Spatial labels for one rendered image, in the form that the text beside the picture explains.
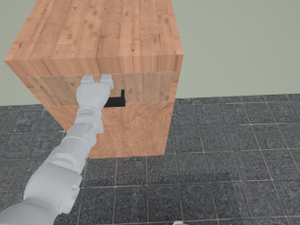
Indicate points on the cabinet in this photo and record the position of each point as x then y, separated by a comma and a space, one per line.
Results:
80, 37

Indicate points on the drawer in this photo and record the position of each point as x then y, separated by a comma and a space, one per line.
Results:
139, 87

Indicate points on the robot left hand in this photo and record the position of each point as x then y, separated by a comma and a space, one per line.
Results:
96, 94

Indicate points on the left robot upper arm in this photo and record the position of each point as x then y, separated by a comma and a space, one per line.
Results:
53, 192

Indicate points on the robot left forearm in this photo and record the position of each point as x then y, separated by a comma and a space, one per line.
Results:
72, 152

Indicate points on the handle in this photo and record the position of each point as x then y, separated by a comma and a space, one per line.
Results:
116, 101

